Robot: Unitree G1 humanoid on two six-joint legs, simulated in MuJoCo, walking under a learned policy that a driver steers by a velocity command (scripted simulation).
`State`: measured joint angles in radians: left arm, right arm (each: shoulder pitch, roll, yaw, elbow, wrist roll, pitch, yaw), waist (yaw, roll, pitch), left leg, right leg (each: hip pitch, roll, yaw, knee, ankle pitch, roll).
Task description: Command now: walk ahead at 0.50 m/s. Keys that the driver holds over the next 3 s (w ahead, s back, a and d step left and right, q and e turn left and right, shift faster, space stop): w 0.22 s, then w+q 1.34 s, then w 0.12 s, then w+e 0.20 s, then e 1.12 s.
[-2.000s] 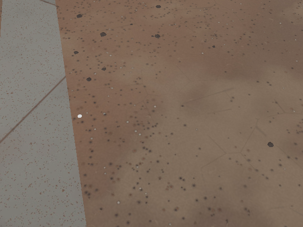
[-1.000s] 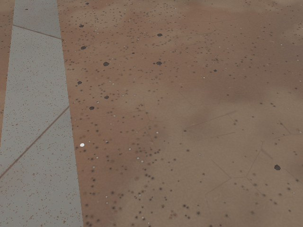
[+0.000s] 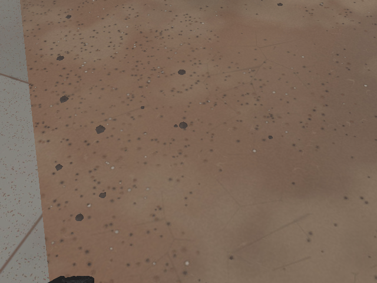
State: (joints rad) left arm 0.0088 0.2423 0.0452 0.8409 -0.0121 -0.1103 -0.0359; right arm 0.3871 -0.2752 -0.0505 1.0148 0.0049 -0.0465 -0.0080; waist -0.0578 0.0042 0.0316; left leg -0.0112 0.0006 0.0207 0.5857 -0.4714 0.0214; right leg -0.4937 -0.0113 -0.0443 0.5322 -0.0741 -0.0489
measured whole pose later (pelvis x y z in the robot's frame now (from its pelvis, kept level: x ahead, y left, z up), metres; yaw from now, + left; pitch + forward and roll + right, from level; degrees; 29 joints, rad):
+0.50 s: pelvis +0.28 +0.03 +0.00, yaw +6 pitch +2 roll -2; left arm 0.33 0.28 0.07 0.99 -0.01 -0.06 0.02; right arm 0.05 -0.25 -0.04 0.82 0.02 -0.07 0.05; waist 0.05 0.02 0.02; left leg -0.54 0.03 0.04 0.55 -0.06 0.09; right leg 0.11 0.00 -0.15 0.28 -0.41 0.02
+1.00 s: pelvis +0.57 +0.08 +0.01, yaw +23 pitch +3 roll +0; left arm -0.02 0.27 0.04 0.75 0.00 -0.13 -0.02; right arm 0.39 -0.28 -0.08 0.83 0.02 -0.04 -0.02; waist -0.09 -0.03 0.00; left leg -0.05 -0.11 -0.22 0.44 -0.41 0.07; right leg -0.47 0.01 0.07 0.42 -0.01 0.00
